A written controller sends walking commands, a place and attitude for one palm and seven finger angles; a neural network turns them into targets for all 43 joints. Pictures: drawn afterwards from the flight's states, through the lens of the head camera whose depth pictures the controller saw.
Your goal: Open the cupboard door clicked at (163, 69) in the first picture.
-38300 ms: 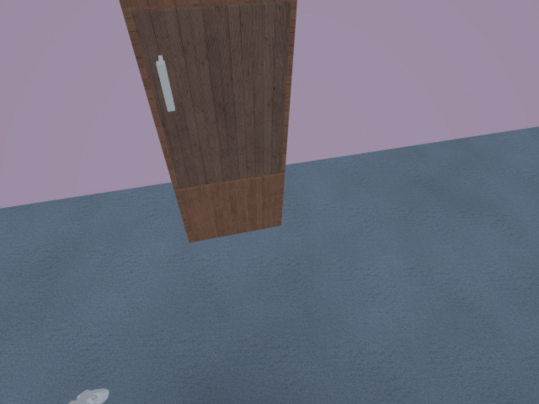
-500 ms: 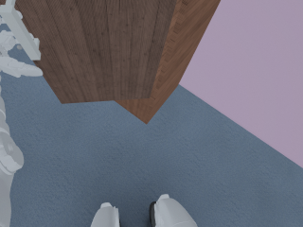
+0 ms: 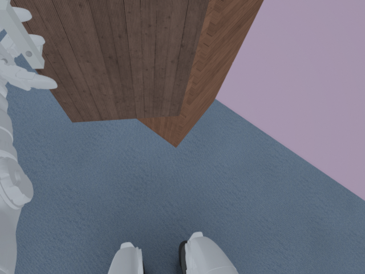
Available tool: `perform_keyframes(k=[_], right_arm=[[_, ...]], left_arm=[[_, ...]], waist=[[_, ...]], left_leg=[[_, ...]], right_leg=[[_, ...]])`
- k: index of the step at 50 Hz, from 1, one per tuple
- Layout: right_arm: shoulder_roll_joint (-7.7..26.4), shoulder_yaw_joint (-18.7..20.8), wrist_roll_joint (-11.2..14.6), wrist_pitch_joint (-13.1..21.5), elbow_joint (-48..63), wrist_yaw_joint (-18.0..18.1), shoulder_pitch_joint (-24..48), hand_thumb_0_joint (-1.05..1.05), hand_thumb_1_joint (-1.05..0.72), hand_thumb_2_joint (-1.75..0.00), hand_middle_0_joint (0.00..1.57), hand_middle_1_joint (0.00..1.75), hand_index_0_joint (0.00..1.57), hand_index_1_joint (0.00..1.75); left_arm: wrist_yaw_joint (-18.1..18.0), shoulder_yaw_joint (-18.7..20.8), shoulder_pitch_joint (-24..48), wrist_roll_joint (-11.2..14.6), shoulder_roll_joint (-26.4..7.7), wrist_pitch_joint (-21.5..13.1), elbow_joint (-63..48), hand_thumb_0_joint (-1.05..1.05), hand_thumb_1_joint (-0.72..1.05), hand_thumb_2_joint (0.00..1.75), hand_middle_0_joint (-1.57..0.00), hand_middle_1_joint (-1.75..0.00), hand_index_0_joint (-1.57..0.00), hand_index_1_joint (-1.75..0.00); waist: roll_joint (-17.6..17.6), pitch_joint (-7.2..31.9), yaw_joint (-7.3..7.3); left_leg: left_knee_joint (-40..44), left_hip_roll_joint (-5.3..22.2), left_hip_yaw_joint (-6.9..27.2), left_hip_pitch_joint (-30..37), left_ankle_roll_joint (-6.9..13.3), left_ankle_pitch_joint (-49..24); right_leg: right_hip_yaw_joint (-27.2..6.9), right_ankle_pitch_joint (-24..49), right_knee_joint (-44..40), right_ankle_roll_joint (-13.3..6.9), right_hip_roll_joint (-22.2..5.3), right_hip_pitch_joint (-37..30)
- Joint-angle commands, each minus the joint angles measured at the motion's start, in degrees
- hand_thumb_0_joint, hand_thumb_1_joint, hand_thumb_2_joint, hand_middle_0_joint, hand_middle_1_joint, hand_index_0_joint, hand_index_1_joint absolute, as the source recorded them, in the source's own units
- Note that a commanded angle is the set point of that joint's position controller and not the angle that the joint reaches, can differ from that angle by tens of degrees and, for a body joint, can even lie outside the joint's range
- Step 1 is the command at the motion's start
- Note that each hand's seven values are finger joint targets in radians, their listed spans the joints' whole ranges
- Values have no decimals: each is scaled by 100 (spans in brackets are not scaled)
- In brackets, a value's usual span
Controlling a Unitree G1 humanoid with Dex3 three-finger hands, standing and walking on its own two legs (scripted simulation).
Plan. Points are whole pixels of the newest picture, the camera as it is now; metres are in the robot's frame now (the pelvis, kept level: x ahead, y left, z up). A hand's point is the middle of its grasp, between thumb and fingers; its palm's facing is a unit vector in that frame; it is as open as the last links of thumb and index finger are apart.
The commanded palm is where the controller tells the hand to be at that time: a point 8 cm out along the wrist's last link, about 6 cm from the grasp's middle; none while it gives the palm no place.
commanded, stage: slide the fingers in behind the handle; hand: left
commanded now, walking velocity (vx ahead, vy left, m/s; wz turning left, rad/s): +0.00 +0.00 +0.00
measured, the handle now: (23, 31) +0.58 +0.25 +0.09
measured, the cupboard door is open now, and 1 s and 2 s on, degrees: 44 45 73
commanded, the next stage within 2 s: close the thumb around the handle in 0.30 s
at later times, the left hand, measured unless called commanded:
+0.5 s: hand (25, 56) +0.53 +0.24 +0.09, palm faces +0.03 -1.00 +0.00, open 13.8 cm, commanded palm +0.50 +0.28 +0.09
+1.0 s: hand (25, 56) +0.52 +0.24 +0.10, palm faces +0.02 -1.00 -0.01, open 6.6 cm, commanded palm +0.50 +0.28 +0.09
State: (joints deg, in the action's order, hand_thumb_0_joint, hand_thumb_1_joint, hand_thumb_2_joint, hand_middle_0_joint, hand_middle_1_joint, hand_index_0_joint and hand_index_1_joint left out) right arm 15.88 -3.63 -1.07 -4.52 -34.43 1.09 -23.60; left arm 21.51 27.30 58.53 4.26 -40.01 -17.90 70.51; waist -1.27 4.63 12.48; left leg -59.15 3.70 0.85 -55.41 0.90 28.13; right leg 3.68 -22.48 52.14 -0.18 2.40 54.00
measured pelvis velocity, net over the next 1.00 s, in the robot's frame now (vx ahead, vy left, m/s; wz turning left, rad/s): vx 0.00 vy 0.00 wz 0.00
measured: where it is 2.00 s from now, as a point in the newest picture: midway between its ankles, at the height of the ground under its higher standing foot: outside the picture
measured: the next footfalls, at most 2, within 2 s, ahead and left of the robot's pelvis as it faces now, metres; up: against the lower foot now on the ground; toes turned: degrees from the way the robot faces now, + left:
none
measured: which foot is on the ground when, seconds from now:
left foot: down 0.00-1.00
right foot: down 0.00-1.00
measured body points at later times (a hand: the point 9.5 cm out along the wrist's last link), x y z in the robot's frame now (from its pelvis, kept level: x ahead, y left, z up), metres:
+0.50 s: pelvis +0.00 +0.01 +0.00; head +0.15 +0.04 +0.43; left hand +0.52 +0.29 +0.09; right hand -0.02 -0.25 -0.10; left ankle -0.01 +0.10 -0.67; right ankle +0.01 -0.12 -0.67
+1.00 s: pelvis +0.00 +0.00 +0.00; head +0.14 +0.03 +0.43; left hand +0.51 +0.29 +0.10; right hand -0.02 -0.26 -0.10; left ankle -0.01 +0.10 -0.67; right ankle +0.01 -0.13 -0.67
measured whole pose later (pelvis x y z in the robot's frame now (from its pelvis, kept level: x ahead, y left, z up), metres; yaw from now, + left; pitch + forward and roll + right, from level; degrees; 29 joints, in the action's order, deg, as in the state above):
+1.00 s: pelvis +0.00 +0.00 +0.00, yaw +0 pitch +23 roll -4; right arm 15.6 -3.5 -1.1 -4.5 -34.8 0.8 -24.3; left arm 20.0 27.0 55.8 4.5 -37.9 -19.7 69.8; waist -1.7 5.0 11.7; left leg -58.4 3.4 0.2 -53.2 1.3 27.9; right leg 2.9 -22.2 51.6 0.2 2.2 52.1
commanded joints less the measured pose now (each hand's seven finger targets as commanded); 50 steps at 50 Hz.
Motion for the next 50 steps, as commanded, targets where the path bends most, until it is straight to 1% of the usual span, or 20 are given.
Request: perform_keyframes(k=[1,3,7,10,13,16,19,20,22,24,27,30,34,38,41,44,45,48,49,50], right_arm=[[1098,403,-12,15,198,35,-1280,0,-90,-90,20,30,20,30],[1087,406,-8,6,225,10,-1253,0,-90,-90,20,30,20,30],[1093,431,-4,-16,221,4,-1260,0,-90,-90,20,30,20,30],[1086,437,-4,-10,222,6,-1270,0,-90,-90,20,30,20,30],[1105,446,3,-22,168,17,-1282,0,-90,-90,20,30,20,30],[1076,459,-20,0,127,-8,-1280,0,-90,-90,20,30,20,30],[1116,440,-20,-7,120,11,-1278,0,-90,-90,20,30,20,30],[1099,441,-22,7,140,15,-1273,0,-90,-90,20,30,20,30],[1078,445,-26,24,136,5,-1244,0,-90,-90,20,30,20,30],[1089,440,-39,12,149,3,-1234,0,-90,-90,20,30,20,30],[1071,463,-36,11,180,-12,-1197,0,-90,-90,20,30,20,30],[1080,455,-23,12,146,-2,-1207,0,-90,-90,20,30,20,30],[1097,446,-7,21,122,25,-1177,0,-90,-90,20,30,20,30],[1086,448,-34,59,97,24,-1203,0,-90,-90,20,30,20,30],[1089,450,-36,56,112,14,-1189,0,-90,-90,20,30,20,30],[1099,431,-7,47,135,26,-1154,0,-90,-90,20,30,20,30],[1092,428,-12,62,166,32,-1146,0,-90,-90,20,30,20,30],[1090,427,-4,53,152,36,-1160,0,-90,-90,20,30,20,30],[1075,427,-1,64,154,34,-1146,0,-90,-90,20,30,20,30],[1076,437,-10,61,152,39,-1182,0,-90,-90,20,30,20,30]], left_arm=[[-104,341,2300,64,-1903,-381,-1398,0,-50,30,-30,-120,-30,-120],[-136,286,2185,53,-1805,-398,-1458,0,-50,30,-30,-120,-30,-120],[-160,281,2147,104,-1697,-434,-1473,0,-50,30,-30,-120,-30,-120],[-102,97,2056,183,-1343,-416,-1338,0,-50,30,-30,-120,-30,-120],[-70,86,2053,168,-1375,-387,-1248,0,-50,30,-30,-120,-30,-120],[-80,-106,2218,178,-1089,-459,-1401,0,-50,30,-30,-120,-30,-120],[-133,131,2188,194,-1377,-443,-1179,0,-50,30,-30,-120,-30,-120],[-154,149,2241,187,-1384,-483,-1248,0,-50,30,-30,-120,-30,-120],[-173,103,2171,130,-1338,-516,-1304,0,-39,35,-31,-121,-31,-121],[-216,216,2179,64,-1555,-562,-1391,0,-28,40,-32,-122,-32,-122],[-219,137,2138,95,-1382,-638,-1609,0,-11,47,-33,-124,-33,-124],[-181,-23,2185,191,-1120,-566,-1429,0,6,54,-34,-126,-34,-126],[-178,7,2231,158,-1229,-458,-1267,0,28,64,-36,-128,-36,-128],[-202,4,2300,125,-1249,-561,-1442,0,51,73,-37,-131,-37,-131],[-184,63,2159,179,-1254,-598,-1414,0,68,80,-38,-133,-38,-133],[-160,106,2199,181,-1382,-537,-1252,0,84,88,-40,-134,-40,-134],[-140,92,2237,190,-1353,-577,-1333,0,90,90,-40,-135,-40,-135],[-132,181,2133,121,-1549,-568,-1339,0,90,90,-40,-135,-40,-135],[-117,68,2142,134,-1393,-559,-1347,0,90,90,-40,-135,-40,-135],[-109,99,2101,151,-1381,-570,-1310,0,90,90,-40,-135,-40,-135]], waist=[[-1236,3171,-100],[-1261,3119,-142],[-1067,3017,-89],[-1019,2858,-37],[-902,2740,-23],[-1247,2868,-11],[-774,2659,-13],[-953,2699,-47],[-1142,2884,-90],[-1129,2875,-137],[-1348,3136,-167],[-1045,2837,-47],[-964,2743,-33],[-1214,2932,-75],[-1067,2994,-84],[-763,2735,-52],[-952,2776,-75],[-1021,2888,-133],[-1101,2843,-93],[-951,2833,-80]], left_leg=[[532,-142,191,2298,68,-3175],[553,-137,189,2355,50,-3227],[595,-116,207,2389,51,-3224],[634,-130,194,2403,65,-3176],[657,-111,229,2403,48,-3101],[630,-91,289,2783,-16,-3372],[657,-110,284,2341,32,-2960],[660,-130,276,2391,27,-3025],[615,-130,254,2536,4,-3161],[620,-118,271,2519,-13,-3162],[604,-106,304,2836,-63,-3468],[636,-99,315,2684,-17,-3235],[679,-136,275,2440,16,-2837],[647,-120,315,2684,-28,-3133],[621,-115,291,2643,-14,-3189],[677,-154,223,2168,55,-2690],[659,-169,207,2195,61,-2745],[641,-164,195,2234,51,-2780],[648,-161,194,2305,47,-2843],[630,-151,212,2322,63,-2924]], right_leg=[[-157,2395,-319,-76,127,-1548],[-143,2394,-335,-82,135,-1540],[-115,2356,-368,-67,152,-1508],[-101,2286,-409,-84,163,-1426],[-86,2144,-433,-61,153,-1307],[-45,2048,-415,-82,158,-1029],[-69,1949,-418,-72,152,-1217],[-70,1991,-394,-96,148,-1236],[-82,2046,-371,-90,132,-1197],[-80,2024,-356,-92,131,-1239],[-55,2066,-336,-98,141,-1184],[-33,1958,-396,-97,160,-1132],[-67,1838,-443,-76,139,-1206],[-59,1926,-399,-98,131,-1138],[-76,2032,-394,-88,148,-1236],[-123,1981,-429,-70,134,-1493],[-150,2022,-419,-94,131,-1486],[-161,2056,-401,-83,121,-1518],[-150,2069,-409,-81,123,-1435],[-137,2109,-401,-91,137,-1432]])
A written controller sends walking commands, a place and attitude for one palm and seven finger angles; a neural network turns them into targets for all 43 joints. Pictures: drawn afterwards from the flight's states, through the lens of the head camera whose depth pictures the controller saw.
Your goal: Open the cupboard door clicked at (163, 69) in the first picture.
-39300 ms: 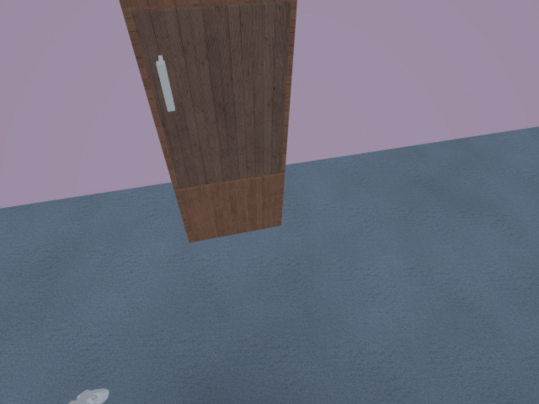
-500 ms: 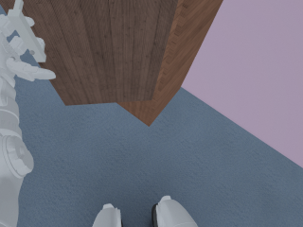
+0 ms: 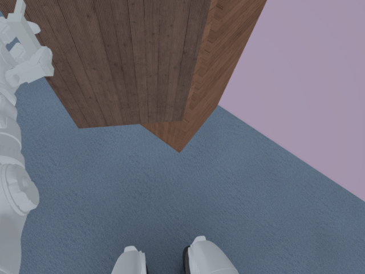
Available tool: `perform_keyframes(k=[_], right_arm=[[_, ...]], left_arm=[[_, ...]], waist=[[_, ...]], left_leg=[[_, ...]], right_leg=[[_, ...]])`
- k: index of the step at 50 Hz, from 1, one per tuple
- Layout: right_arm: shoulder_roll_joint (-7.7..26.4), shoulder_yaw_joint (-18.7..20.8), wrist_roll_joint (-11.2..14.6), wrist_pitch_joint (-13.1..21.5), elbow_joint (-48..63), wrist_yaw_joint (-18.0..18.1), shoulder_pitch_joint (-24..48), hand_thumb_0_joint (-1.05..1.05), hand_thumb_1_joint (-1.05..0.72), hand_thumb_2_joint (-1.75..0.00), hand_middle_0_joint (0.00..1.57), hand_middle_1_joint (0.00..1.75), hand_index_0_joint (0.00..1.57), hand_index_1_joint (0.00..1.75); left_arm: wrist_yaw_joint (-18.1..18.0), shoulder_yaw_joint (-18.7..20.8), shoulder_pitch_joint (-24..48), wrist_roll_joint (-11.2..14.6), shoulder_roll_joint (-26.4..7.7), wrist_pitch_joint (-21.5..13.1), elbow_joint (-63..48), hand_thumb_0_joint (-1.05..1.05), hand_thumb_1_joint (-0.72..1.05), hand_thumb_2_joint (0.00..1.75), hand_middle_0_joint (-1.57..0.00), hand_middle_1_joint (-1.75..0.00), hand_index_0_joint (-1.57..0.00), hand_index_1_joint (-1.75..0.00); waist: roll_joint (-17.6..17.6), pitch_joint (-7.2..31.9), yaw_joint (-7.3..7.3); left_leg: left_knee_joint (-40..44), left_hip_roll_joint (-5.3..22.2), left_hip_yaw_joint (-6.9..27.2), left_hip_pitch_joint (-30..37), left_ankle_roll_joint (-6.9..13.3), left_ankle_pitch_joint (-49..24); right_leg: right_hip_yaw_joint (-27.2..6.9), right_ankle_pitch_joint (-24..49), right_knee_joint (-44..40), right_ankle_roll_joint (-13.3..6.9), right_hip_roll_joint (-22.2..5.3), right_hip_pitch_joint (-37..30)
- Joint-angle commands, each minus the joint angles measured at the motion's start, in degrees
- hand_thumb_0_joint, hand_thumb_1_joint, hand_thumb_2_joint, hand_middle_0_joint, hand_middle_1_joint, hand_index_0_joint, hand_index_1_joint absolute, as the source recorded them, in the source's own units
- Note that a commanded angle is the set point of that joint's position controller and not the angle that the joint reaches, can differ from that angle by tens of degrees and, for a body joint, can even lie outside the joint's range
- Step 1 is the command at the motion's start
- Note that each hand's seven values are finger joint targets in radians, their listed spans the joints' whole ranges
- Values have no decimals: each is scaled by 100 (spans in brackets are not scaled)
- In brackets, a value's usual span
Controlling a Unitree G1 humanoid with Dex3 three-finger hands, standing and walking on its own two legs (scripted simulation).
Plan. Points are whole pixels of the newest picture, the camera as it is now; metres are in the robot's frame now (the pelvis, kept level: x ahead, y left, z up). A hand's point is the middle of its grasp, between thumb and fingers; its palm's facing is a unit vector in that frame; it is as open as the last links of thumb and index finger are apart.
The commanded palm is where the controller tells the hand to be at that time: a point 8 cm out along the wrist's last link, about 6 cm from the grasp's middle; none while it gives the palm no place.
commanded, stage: close the thumb around the handle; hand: left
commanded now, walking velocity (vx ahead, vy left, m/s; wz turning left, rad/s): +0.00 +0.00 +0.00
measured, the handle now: (35, 41) +0.58 +0.25 +0.09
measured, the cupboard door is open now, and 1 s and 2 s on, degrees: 45 73 89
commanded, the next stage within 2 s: pull the door open along its arc in 0.10 s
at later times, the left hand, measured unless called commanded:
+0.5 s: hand (39, 71) +0.50 +0.23 +0.09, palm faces +0.01 -1.00 -0.01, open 6.5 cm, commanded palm +0.45 +0.28 +0.08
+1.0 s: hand (76, 138) +0.36 +0.15 +0.09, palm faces +0.29 -0.96 +0.07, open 6.9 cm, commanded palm +0.30 +0.21 +0.08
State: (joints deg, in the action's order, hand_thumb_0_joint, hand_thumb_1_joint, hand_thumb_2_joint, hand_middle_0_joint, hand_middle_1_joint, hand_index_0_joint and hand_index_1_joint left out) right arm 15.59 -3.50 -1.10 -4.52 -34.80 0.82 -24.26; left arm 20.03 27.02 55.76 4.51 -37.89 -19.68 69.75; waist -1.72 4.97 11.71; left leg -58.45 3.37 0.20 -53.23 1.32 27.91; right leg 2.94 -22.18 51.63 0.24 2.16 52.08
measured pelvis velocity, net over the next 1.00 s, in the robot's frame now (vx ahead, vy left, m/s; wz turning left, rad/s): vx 0.01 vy -0.01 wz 0.02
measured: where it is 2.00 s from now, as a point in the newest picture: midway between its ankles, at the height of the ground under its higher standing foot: outside the picture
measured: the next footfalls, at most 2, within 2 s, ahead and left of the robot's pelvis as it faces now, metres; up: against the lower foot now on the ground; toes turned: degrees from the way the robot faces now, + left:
none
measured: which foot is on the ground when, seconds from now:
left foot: down 0.00-1.00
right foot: down 0.00-1.00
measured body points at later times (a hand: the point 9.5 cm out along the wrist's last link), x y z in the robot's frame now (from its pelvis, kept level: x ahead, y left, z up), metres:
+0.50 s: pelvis +0.00 +0.00 +0.00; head +0.13 +0.02 +0.44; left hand +0.50 +0.28 +0.09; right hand -0.01 -0.26 -0.10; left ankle -0.01 +0.10 -0.67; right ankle +0.02 -0.13 -0.67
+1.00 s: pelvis +0.01 -0.01 +0.02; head +0.06 -0.02 +0.47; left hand +0.34 +0.20 +0.09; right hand +0.17 -0.24 -0.08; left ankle -0.01 +0.10 -0.67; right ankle +0.02 -0.13 -0.67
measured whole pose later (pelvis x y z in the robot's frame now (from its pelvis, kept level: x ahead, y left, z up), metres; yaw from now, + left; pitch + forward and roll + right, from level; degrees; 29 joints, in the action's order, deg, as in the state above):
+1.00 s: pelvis +0.01 -0.01 +0.02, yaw +1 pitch +13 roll -1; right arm 12.3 -0.6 -0.7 -1.9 -29.0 -1.6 -13.3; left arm -8.4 9.8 9.4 7.9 -4.1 -15.8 17.9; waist -1.7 7.5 1.8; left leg -50.6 1.7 -1.9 -37.4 0.4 26.3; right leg 0.9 -23.2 49.0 -0.4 0.6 39.0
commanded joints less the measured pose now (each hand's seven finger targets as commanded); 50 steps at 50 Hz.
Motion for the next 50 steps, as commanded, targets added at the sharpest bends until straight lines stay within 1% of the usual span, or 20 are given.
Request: perform_keyframes(k=[1,2,3,4,5,8,10,11,15,18,22,24,33,34,38,40,42,45,48,50], right_arm=[[1114,420,1,54,185,66,-1099,0,-90,-90,20,30,20,30],[1124,419,-1,42,190,76,-1111,0,-90,-90,20,30,20,30],[1114,408,10,42,212,67,-1097,0,-90,-90,20,30,20,30],[1128,410,15,45,188,81,-1100,0,-90,-90,20,30,20,30],[1136,413,5,47,224,89,-1113,0,-90,-90,20,30,20,30],[1100,399,7,56,207,84,-1096,0,-90,-90,20,30,20,30],[1127,397,-5,59,243,92,-1114,0,-90,-90,20,30,20,30],[1110,393,7,65,226,90,-1101,0,-90,-90,20,30,20,30],[1109,421,-2,60,316,65,-1091,0,-90,-90,20,30,20,30],[1104,446,30,38,405,30,-1004,0,-90,-90,20,30,20,30],[1087,485,84,17,575,5,-852,0,-90,-90,20,30,20,30],[1072,498,122,3,678,-11,-748,0,-90,-90,20,30,20,30],[908,590,265,122,1137,-103,-181,0,-90,-90,20,30,20,30],[865,599,274,151,1190,-112,-91,0,-90,-90,20,30,20,30],[700,614,282,320,1296,-182,207,0,-90,-90,20,30,20,30],[592,620,261,404,1313,-218,396,0,-90,-90,20,30,20,30],[538,618,224,437,1229,-247,512,0,-90,-90,20,30,20,30],[464,617,114,447,1178,-224,699,0,-90,-90,20,30,20,30],[331,568,-6,451,1167,-231,902,0,-90,-90,20,30,20,30],[299,569,-82,442,1125,-205,974,0,-90,-90,20,30,20,30]], left_arm=[[41,170,2433,147,-1656,-376,-1225,0,90,90,-40,-135,-40,-135],[30,305,2379,129,-1833,-357,-1212,0,90,90,-40,-135,-40,-135],[43,196,2311,159,-1661,-300,-1080,0,90,90,-40,-135,-40,-135],[41,271,2402,180,-1785,-291,-1107,0,90,90,-40,-135,-40,-135],[34,365,2381,156,-1908,-327,-1185,0,90,90,-40,-135,-40,-135],[11,203,2476,98,-1755,-290,-1114,0,90,90,-40,-135,-40,-135],[2,386,2374,110,-1959,-310,-1091,0,90,90,-40,-135,-40,-135],[-4,188,2531,102,-1762,-300,-1116,0,90,90,-40,-135,-40,-135],[25,301,1954,140,-1720,-327,-1228,0,90,90,-40,-135,-40,-135],[52,286,1536,236,-1590,-298,-1473,0,90,90,-40,-135,-40,-135],[93,337,745,414,-1421,-248,-1908,0,90,90,-40,-135,-40,-135],[85,319,181,508,-1249,-170,-2019,0,90,90,-40,-135,-40,-135],[-38,263,-2272,1025,-387,-42,-3688,0,90,90,-40,-135,-40,-135],[-144,307,-2565,1120,-236,-23,-3890,0,90,90,-40,-135,-40,-135],[-820,96,-3477,1283,582,0,-4951,0,90,90,-40,-135,-40,-135],[-1443,86,-3665,1302,999,15,-5463,0,90,90,-40,-135,-40,-135],[-1989,-200,-3888,1090,1458,69,-5570,0,90,90,-40,-135,-40,-135],[-2739,-513,-3773,627,1712,19,-6106,0,90,90,-40,-135,-40,-135],[-3425,-1052,-4060,187,2324,67,-6360,0,90,90,-40,-135,-40,-135],[-3857,-1320,-4042,-51,2569,101,-6479,0,90,90,-40,-135,-40,-135]], waist=[[-898,2807,4],[-931,2854,-59],[-889,2779,-10],[-748,2708,8],[-807,2812,-55],[-930,2737,5],[-808,2759,-37],[-803,2804,45],[-1018,2994,-172],[-754,3021,-256],[-710,3049,-475],[-540,2839,-577],[-237,2496,-1020],[-57,2405,-1094],[-163,2268,-1263],[-82,2119,-1369],[32,1832,-1273],[89,1797,-1254],[-57,1775,-1316],[368,1753,-1260]], left_leg=[[555,-120,260,2015,19,-2837],[556,-123,258,1978,13,-2862],[559,-140,231,1902,26,-2766],[566,-125,228,1810,43,-2684],[559,-139,246,1844,40,-2743],[548,-139,230,1846,33,-2697],[536,-141,226,1756,53,-2685],[539,-142,234,1777,48,-2655],[560,-141,215,2052,13,-2911],[638,-133,180,2027,19,-2887],[754,-160,89,1996,24,-2967],[859,-171,46,1897,31,-2871],[1171,-216,-132,1924,19,-3287],[1219,-227,-144,1855,11,-3236],[1326,-232,-151,2071,-96,-3531],[1342,-255,-166,2042,-141,-3425],[1388,-269,-179,2016,-172,-3061],[1399,-287,-155,2039,-156,-2657],[1425,-306,-170,2120,-165,-2470],[1428,-303,-112,2092,-132,-2284]], right_leg=[[-77,2097,-352,-108,154,-1297],[-81,2142,-331,-119,149,-1372],[-92,2103,-360,-107,149,-1339],[-96,2092,-376,-97,145,-1387],[-100,2117,-338,-119,146,-1435],[-96,2068,-342,-101,136,-1328],[-113,2100,-330,-115,145,-1429],[-115,2075,-336,-87,136,-1371],[-82,2125,-305,-137,150,-1379],[-67,2207,-348,-108,159,-1595],[-85,2431,-377,-123,148,-1944],[-65,2382,-425,-128,153,-2047],[-81,2948,-492,-134,82,-2742],[-68,2969,-517,-126,71,-2840],[2,3046,-510,-112,50,-2881],[40,2949,-544,-132,43,-2880],[59,2733,-562,-121,27,-2770],[19,2403,-576,-150,-29,-2779],[7,2234,-602,-168,-110,-2777],[-9,2101,-684,-161,-118,-2845]])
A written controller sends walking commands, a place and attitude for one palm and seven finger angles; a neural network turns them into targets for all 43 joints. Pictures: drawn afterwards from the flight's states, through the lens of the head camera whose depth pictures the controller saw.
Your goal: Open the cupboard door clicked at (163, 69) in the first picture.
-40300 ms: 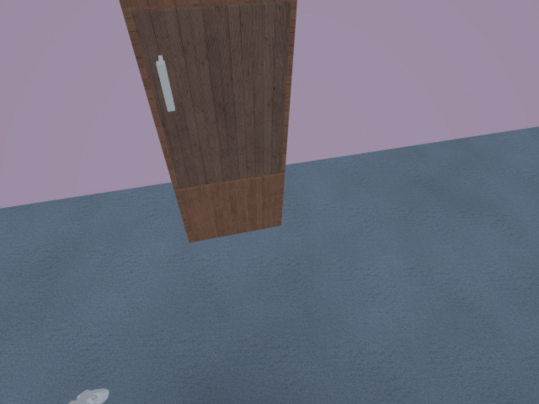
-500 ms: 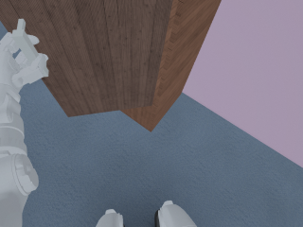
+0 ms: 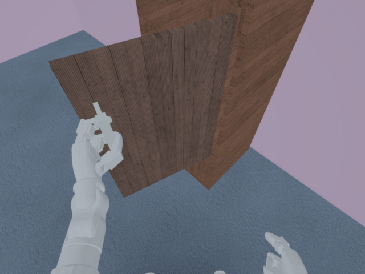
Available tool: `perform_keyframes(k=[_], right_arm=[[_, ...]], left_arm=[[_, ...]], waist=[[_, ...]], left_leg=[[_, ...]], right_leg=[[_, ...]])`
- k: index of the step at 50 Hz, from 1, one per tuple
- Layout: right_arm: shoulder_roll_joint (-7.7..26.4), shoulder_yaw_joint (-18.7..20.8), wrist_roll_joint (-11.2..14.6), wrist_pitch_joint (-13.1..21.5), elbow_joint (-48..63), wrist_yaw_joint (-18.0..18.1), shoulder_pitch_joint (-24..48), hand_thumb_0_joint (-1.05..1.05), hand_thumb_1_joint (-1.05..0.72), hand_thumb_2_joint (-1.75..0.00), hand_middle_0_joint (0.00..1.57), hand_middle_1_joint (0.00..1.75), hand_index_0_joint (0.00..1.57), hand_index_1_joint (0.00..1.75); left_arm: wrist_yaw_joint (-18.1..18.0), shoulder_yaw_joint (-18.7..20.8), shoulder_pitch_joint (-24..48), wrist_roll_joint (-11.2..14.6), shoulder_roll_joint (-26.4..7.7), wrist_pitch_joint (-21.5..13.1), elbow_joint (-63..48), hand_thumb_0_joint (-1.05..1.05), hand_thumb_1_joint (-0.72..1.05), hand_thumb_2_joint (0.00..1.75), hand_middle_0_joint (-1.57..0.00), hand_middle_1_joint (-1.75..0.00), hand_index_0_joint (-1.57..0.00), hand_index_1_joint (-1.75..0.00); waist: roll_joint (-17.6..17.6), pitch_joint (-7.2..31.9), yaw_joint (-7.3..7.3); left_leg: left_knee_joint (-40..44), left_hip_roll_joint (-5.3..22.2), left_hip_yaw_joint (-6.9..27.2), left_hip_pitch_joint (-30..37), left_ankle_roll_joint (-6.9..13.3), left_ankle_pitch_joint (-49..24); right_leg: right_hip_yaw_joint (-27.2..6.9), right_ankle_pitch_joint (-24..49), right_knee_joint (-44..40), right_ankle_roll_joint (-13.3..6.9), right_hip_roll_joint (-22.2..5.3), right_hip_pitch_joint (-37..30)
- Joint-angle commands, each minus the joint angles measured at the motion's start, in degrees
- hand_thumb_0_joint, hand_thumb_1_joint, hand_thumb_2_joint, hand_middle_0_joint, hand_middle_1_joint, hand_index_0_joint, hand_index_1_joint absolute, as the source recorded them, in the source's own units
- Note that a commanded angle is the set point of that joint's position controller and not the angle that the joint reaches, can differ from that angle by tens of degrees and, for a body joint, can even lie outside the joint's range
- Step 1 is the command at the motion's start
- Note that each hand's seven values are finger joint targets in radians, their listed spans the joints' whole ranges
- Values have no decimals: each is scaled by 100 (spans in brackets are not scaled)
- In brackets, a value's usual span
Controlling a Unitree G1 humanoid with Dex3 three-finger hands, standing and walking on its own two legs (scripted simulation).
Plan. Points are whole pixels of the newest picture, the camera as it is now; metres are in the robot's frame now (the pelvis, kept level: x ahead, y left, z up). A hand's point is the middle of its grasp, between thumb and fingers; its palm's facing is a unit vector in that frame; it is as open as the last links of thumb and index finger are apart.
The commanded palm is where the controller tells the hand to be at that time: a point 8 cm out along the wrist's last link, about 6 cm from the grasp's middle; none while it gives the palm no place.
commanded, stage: pull the door open along its arc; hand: left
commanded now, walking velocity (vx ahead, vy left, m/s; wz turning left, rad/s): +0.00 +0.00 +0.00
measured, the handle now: (107, 130) +0.41 +0.19 +0.07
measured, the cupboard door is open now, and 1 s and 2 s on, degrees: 73 89 89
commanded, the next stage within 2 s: open thumb and fingers to let go in 0.30 s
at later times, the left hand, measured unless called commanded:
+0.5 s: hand (147, 179) +0.29 +0.08 +0.07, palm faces +0.45 -0.90 -0.01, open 7.0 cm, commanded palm +0.25 +0.13 +0.06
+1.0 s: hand (143, 177) +0.30 +0.09 +0.07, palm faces +0.41 -0.91 +0.01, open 13.5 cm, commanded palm +0.25 +0.13 +0.06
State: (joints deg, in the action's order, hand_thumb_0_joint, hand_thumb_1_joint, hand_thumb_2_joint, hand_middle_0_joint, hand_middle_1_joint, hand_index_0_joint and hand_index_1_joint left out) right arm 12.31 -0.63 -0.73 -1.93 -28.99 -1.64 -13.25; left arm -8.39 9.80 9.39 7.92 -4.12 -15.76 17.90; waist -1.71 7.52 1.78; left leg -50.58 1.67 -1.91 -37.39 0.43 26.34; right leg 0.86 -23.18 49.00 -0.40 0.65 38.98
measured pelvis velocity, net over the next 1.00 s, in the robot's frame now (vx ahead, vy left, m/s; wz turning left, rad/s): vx -0.01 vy -0.02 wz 0.05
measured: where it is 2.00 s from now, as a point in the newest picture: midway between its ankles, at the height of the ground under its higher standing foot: outside the picture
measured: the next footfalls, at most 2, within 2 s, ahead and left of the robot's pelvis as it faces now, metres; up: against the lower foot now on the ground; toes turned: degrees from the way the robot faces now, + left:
none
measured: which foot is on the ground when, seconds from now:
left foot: down 0.00-1.00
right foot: down 0.00-1.00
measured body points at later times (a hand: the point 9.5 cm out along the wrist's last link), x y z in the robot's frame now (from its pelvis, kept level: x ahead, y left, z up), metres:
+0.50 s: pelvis -0.01 -0.04 +0.00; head +0.03 -0.06 +0.45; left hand +0.26 +0.13 +0.08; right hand +0.16 -0.26 -0.11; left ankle -0.02 +0.11 -0.69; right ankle +0.00 -0.12 -0.70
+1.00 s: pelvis -0.01 -0.02 +0.00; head +0.01 -0.04 +0.45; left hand +0.27 +0.14 +0.07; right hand +0.16 -0.23 -0.10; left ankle -0.02 +0.11 -0.69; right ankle +0.00 -0.12 -0.69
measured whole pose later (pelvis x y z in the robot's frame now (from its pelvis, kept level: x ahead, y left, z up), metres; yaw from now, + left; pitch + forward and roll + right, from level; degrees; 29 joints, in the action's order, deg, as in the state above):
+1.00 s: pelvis -0.01 -0.02 +0.00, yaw +3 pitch +8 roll +0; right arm 10.6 -0.4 -4.2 -0.6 -34.5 1.1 -12.2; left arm -28.2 -5.9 0.4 -2.2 4.2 -15.3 13.1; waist -2.0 6.0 -0.2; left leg -48.6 0.8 0.8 -32.3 -1.2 24.4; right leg 3.5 -23.4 48.9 -2.1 -0.2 33.6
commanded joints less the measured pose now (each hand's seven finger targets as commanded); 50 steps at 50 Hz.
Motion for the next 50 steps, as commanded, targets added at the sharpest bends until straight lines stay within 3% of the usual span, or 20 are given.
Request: perform_keyframes(k=[1,4,5,8,10,13,15,17,19,20,22,25,30,32,36,40,42,50], right_arm=[[599,286,-134,182,541,46,-43,0,-90,-90,20,30,20,30],[546,268,-194,177,513,83,91,0,-90,-90,20,30,20,30],[547,265,-212,176,498,105,95,0,-90,-90,20,30,20,30],[485,266,-257,195,507,137,182,0,-90,-90,20,30,20,30],[479,258,-265,201,526,160,206,0,-90,-90,20,30,20,30],[433,240,-285,242,528,211,350,0,-90,-90,20,30,20,30],[417,218,-287,286,535,232,392,0,-90,-90,20,30,20,30],[399,216,-301,339,543,244,462,0,-90,-90,20,30,20,30],[390,209,-332,373,469,274,484,0,-90,-90,20,30,20,30],[394,189,-339,362,336,317,489,0,-90,-90,20,30,20,30],[358,184,-371,394,272,358,599,0,-90,-90,20,30,20,30],[332,207,-350,390,214,383,624,0,-90,-90,20,30,20,30],[363,219,-311,412,190,404,601,0,-90,-90,20,30,20,30],[371,220,-299,419,178,420,621,0,-90,-90,20,30,20,30],[371,224,-320,447,197,373,597,0,-90,-90,20,30,20,30],[385,228,-333,418,274,317,547,0,-90,-90,20,30,20,30],[365,231,-332,411,292,302,568,0,-90,-90,20,30,20,30],[366,231,-338,425,341,291,578,0,-90,-90,20,30,20,30]], left_arm=[[-1203,248,491,-471,-603,-272,-1390,0,90,90,-40,-135,-40,-135],[-1563,-226,404,-702,-205,-209,-1637,0,90,90,-40,-135,-40,-135],[-1663,-328,393,-768,-154,-176,-1633,0,90,90,-40,-135,-40,-135],[-1750,-842,114,-980,192,-174,-1991,0,90,90,-40,-135,-40,-135],[-1742,-1117,-134,-1045,341,-125,-2108,0,90,90,-40,-135,-40,-135],[-1754,-1366,-315,-1072,504,-106,-2314,0,90,90,-40,-135,-40,-135],[-1782,-1549,-504,-1064,658,-89,-2343,0,90,90,-40,-135,-40,-135],[-1826,-1664,-719,-1050,772,-91,-2456,0,90,90,-40,-135,-40,-135],[-1922,-1650,-369,-1117,693,-136,-2507,0,90,90,-40,-135,-40,-135],[-1986,-1553,172,-1202,512,-162,-2318,0,90,90,-40,-135,-40,-135],[-2051,-1440,345,-1252,454,-239,-2024,0,76,84,-39,-134,-39,-134],[-1991,-1437,364,-1249,468,-345,-1929,0,55,75,-38,-131,-38,-131],[-1753,-1484,381,-940,666,-332,-1770,0,20,60,-35,-127,-35,-127],[-1717,-1382,526,-853,580,-350,-1748,0,6,54,-34,-126,-34,-126],[-1778,-1498,567,-964,708,-397,-1588,0,-22,42,-32,-123,-32,-123],[-1885,-1379,241,-1044,635,-357,-1557,0,-50,30,-30,-120,-30,-120],[-1912,-1492,425,-1073,729,-345,-1677,0,-50,30,-30,-120,-30,-120],[-2033,-1610,325,-1148,835,-339,-1864,0,-50,30,-23,-80,-23,-80]], waist=[[325,1545,-274],[241,1531,-237],[487,1421,-170],[335,1442,-168],[500,1314,-125],[423,1114,-120],[614,904,-97],[674,915,-131],[671,928,-74],[710,723,45],[741,621,0],[648,976,-55],[690,1265,-99],[685,1232,-96],[670,1115,-92],[665,1194,-231],[597,1175,-182],[562,1137,-193]], left_leg=[[639,-144,78,547,-42,-2078],[658,-166,69,636,-39,-1899],[675,-158,103,594,-20,-1763],[697,-167,71,749,-9,-1810],[723,-169,81,740,-1,-1731],[745,-187,77,778,8,-1555],[760,-202,112,749,13,-1421],[747,-219,119,743,8,-1338],[687,-233,149,722,12,-1291],[626,-234,177,628,24,-1179],[565,-258,200,491,29,-937],[539,-281,180,531,28,-988],[600,-288,180,662,14,-1203],[620,-279,182,666,6,-1211],[644,-266,185,713,24,-1286],[684,-267,167,706,18,-1431],[690,-254,152,752,18,-1417],[720,-209,187,806,9,-1449]], right_leg=[[170,2196,-449,-91,4,-1576],[135,2083,-540,-94,-37,-1620],[112,1977,-644,-80,-37,-1629],[66,2127,-684,-87,-81,-1726],[35,2121,-797,-81,-105,-1807],[-37,1996,-912,-55,-157,-1764],[-88,1847,-1051,-30,-188,-1761],[-154,1770,-1098,0,-233,-1791],[-226,1741,-1108,21,-284,-1711],[-298,1527,-1159,31,-313,-1533],[-437,1051,-1241,48,-385,-1395],[-537,1140,-1244,42,-417,-1580],[-366,1630,-1121,47,-366,-1801],[-349,1646,-1114,56,-369,-1801],[-204,1632,-1013,20,-311,-1606],[-123,1753,-937,-36,-256,-1715],[-72,1677,-911,-46,-247,-1625],[66,1494,-818,-111,-154,-1523]])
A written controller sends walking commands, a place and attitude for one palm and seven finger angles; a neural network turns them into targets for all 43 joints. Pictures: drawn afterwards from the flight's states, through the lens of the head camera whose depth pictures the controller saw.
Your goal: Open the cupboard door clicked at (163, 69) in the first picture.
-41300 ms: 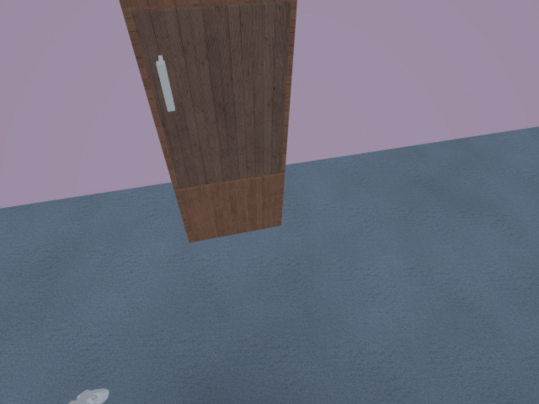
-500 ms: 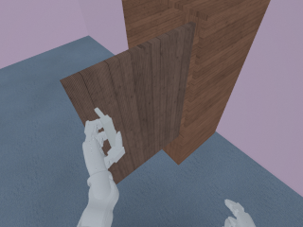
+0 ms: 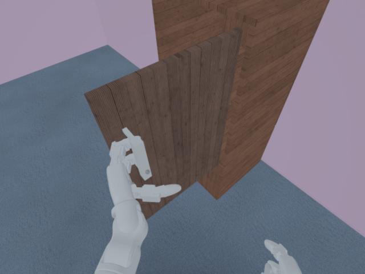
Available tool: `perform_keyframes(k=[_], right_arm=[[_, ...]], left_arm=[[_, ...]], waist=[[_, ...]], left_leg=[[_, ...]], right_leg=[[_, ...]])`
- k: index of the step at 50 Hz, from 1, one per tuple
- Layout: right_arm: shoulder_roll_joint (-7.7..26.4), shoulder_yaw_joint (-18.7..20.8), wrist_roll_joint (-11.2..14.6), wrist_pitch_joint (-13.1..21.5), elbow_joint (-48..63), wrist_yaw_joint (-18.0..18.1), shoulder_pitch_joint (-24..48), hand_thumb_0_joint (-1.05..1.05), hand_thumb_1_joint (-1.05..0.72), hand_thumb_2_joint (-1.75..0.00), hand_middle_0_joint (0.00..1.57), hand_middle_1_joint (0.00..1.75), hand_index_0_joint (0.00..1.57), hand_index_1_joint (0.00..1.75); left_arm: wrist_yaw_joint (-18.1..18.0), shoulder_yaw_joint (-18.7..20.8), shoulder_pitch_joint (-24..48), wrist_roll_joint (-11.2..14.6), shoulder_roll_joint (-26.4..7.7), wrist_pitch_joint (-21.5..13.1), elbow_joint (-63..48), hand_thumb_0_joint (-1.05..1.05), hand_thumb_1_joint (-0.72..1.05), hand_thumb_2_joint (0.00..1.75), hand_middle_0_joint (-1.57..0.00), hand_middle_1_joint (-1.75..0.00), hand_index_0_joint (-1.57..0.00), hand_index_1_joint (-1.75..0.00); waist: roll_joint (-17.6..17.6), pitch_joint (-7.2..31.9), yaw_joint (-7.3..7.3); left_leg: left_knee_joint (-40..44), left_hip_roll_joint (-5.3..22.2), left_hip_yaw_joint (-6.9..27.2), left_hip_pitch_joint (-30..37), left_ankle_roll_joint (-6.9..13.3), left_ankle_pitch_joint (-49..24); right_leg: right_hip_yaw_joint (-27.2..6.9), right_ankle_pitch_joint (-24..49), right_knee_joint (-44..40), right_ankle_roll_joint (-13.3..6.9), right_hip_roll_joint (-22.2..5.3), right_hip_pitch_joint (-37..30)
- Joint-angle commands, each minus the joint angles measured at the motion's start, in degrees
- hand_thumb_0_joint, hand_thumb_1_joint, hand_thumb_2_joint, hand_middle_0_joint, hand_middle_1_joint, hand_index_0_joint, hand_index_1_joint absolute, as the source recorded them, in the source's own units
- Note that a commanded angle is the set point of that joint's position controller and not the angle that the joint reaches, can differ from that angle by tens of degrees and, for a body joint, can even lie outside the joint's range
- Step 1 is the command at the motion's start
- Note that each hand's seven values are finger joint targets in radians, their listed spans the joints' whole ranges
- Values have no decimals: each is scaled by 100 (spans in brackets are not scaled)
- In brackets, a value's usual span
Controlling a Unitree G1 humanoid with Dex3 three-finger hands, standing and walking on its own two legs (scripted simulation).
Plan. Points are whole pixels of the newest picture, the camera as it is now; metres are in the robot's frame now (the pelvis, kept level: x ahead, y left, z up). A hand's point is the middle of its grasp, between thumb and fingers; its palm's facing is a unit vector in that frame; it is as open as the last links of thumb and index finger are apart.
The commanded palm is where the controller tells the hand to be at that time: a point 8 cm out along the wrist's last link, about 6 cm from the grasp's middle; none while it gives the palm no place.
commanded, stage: open thumb and fingers to let go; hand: left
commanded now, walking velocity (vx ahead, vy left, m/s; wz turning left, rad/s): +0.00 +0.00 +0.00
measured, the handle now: (136, 154) +0.36 +0.13 +0.07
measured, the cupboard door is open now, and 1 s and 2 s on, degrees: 89 89 89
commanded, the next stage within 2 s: slide the hand sideways off the handle in 0.22 s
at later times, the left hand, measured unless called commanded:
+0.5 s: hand (144, 187) +0.28 +0.10 +0.06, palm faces -0.06 -0.99 -0.15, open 16.3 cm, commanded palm +0.26 +0.14 +0.06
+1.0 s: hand (124, 203) +0.25 +0.13 +0.06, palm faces -0.04 -1.00 -0.05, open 16.3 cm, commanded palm +0.22 +0.19 +0.06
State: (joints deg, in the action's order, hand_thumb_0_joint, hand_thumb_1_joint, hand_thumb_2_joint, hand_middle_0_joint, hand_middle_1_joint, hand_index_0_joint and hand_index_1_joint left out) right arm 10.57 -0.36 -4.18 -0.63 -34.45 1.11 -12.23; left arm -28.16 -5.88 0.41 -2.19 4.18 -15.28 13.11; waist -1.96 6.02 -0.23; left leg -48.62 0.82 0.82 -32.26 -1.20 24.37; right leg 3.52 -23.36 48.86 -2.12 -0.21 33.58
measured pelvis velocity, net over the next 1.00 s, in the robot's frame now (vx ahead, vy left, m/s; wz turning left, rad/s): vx -0.01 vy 0.01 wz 0.00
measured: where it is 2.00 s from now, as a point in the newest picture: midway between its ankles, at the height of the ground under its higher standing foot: outside the picture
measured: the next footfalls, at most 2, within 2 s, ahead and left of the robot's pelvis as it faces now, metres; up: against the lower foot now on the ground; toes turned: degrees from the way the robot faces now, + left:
none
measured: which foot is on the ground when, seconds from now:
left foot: down 0.00-1.00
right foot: down 0.00-1.00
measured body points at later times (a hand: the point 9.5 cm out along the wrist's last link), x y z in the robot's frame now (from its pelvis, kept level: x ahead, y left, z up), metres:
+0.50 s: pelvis -0.01 +0.01 +0.00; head +0.02 +0.00 +0.44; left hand +0.28 +0.15 +0.07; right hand +0.15 -0.20 -0.11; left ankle +0.00 +0.13 -0.70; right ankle +0.01 -0.10 -0.70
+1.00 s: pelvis -0.01 +0.01 -0.01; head +0.03 +0.00 +0.44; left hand +0.24 +0.19 +0.07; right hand +0.17 -0.21 -0.09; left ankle +0.00 +0.13 -0.70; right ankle +0.01 -0.10 -0.70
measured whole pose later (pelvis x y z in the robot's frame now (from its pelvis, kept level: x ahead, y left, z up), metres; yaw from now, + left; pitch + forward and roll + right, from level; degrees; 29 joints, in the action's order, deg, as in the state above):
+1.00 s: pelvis -0.01 +0.01 -0.01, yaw +0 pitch +7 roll +0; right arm 12.8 -2.1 -0.1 5.3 -29.0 2.0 -13.4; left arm 3.9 -2.5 -13.5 7.3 -8.0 -15.8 -0.9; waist -2.3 4.3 -0.9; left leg -52.2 0.5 0.5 -33.8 -0.2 25.8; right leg 3.1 -24.1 51.3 -1.2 -0.6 34.6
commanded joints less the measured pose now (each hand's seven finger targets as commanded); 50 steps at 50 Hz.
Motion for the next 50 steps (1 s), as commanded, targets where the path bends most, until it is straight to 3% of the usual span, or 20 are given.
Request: perform_keyframes(k=[1,7,10,16,17,18,20,22,23,25,26,28,29,31,32,35,38,43,45,50], right_arm=[[536,200,3,299,889,13,491,0,-90,-90,20,30,20,30],[536,187,-11,293,905,-6,508,0,-90,-90,20,30,20,30],[538,177,-10,269,901,20,537,0,-90,-90,20,30,20,30],[496,161,-29,233,900,20,613,0,-90,-90,20,30,20,30],[698,145,-1,214,717,0,206,0,-90,-90,20,30,20,30],[702,191,52,242,890,41,181,0,-90,-90,20,30,20,30],[716,167,107,270,981,119,199,0,-90,-90,20,30,20,30],[730,99,235,421,1058,152,243,0,-90,-90,20,30,20,30],[736,69,323,487,1121,182,282,0,-90,-90,20,30,20,30],[726,16,459,651,1218,236,451,0,-90,-90,20,30,20,30],[732,10,483,736,1215,247,452,0,-90,-90,20,30,20,30],[783,4,498,811,1207,234,461,0,-90,-90,20,30,20,30],[795,11,484,827,1193,216,433,0,-90,-90,20,30,20,30],[774,31,447,834,1233,128,429,0,-90,-90,20,30,20,30],[772,60,424,826,1223,99,359,0,-90,-90,20,30,20,30],[779,107,386,802,1336,-12,268,0,-90,-90,20,30,20,30],[764,102,389,790,1415,-25,316,0,-90,-90,20,30,20,30],[792,91,415,829,1489,55,339,0,-90,-90,20,30,20,30],[803,70,418,859,1472,91,327,0,-90,-90,20,30,20,30],[833,92,444,989,1442,158,279,0,-90,-90,20,30,20,30]], left_arm=[[-65,-69,1219,-127,41,-376,-1349,0,-50,30,-22,-75,-22,-75],[-220,-194,1372,-287,115,-266,-1436,0,-50,30,-18,-45,-18,-45],[-315,-157,1541,-300,73,-195,-1394,0,-50,30,-15,-30,-15,-30],[-511,-260,1599,-361,293,-71,-1265,0,-50,30,-15,-30,-15,-30],[712,-1320,1383,-948,-218,-240,-1169,0,-50,30,-15,-30,-15,-30],[1349,-783,1677,-715,-692,-469,-1517,0,-50,30,-15,-30,-15,-30],[2070,-741,1772,-540,-968,-669,-1786,0,-50,30,-15,-30,-15,-30],[2839,-941,1757,-120,-833,-700,-1709,0,-50,30,-15,-30,-15,-30],[3164,-873,1673,260,-761,-639,-1666,0,-50,30,-15,-30,-15,-30],[3443,-721,1630,907,-565,-452,-1678,0,-50,30,-15,-30,-15,-30],[3439,-511,1418,1156,-548,-373,-1604,0,-50,30,-15,-30,-15,-30],[3285,-85,1168,1301,-768,-258,-1544,0,-50,30,-15,-30,-15,-30],[3160,90,1105,1259,-894,-225,-1454,0,-50,30,-15,-30,-15,-30],[2936,172,974,1028,-1003,-269,-1647,0,-50,30,-15,-30,-15,-30],[2823,367,828,883,-1206,-305,-1654,0,-50,30,-15,-30,-15,-30],[2741,294,225,616,-1259,-406,-1952,0,-50,30,-15,-30,-15,-30],[2843,219,102,632,-1226,-480,-2314,0,-50,30,-15,-30,-15,-30],[3049,528,-332,880,-1481,-459,-2628,0,-50,30,-15,-30,-15,-30],[3137,438,-288,939,-1425,-430,-2684,0,-50,30,-15,-30,-15,-30],[3389,554,-564,1062,-1534,-466,-2813,0,-50,30,-15,-30,-15,-30]], waist=[[587,1218,18],[303,1231,19],[445,1206,46],[414,1328,-12],[754,1115,433],[634,1435,296],[217,1676,214],[123,1328,303],[210,1255,287],[231,1053,223],[459,969,187],[655,849,63],[843,767,33],[483,832,-49],[434,914,-104],[371,1102,-135],[148,1042,-70],[303,914,-60],[367,813,34],[252,870,52]], left_leg=[[535,-124,-81,257,164,-1203],[527,-99,-42,293,142,-1220],[549,-97,-10,234,131,-1112],[552,-100,-7,258,119,-1090],[445,-79,-28,442,212,-1219],[388,-96,-39,425,257,-1358],[407,-125,-42,551,266,-1434],[461,-138,7,558,270,-1163],[506,-145,25,543,268,-998],[638,-145,87,542,228,-706],[677,-149,105,488,214,-586],[743,-170,111,360,184,-447],[757,-171,108,285,180,-412],[761,-186,63,314,173,-499],[731,-173,57,328,162,-670],[641,-155,-6,324,181,-924],[589,-160,-50,309,184,-852],[534,-164,-37,143,194,-724],[500,-166,-5,99,205,-694],[370,-180,-2,61,200,-768]], right_leg=[[-185,1453,-801,66,-75,-944],[-77,1291,-652,11,-29,-731],[-73,1116,-681,7,-19,-729],[-40,1002,-632,-4,-1,-678],[-184,1484,-572,-4,-32,-480],[-207,1798,-524,-12,-65,-662],[-273,1954,-455,-34,-80,-857],[-248,1639,-551,-16,-55,-680],[-219,1460,-642,-7,-26,-722],[-139,1021,-799,-3,20,-722],[-86,865,-856,36,29,-708],[-65,592,-917,57,19,-696],[-66,506,-922,72,16,-677],[-85,524,-818,47,-13,-652],[-84,706,-715,21,-11,-681],[-116,995,-598,8,-1,-757],[-144,1004,-587,9,5,-697],[-181,923,-633,33,35,-727],[-179,881,-647,49,41,-654],[-202,964,-570,64,41,-588]])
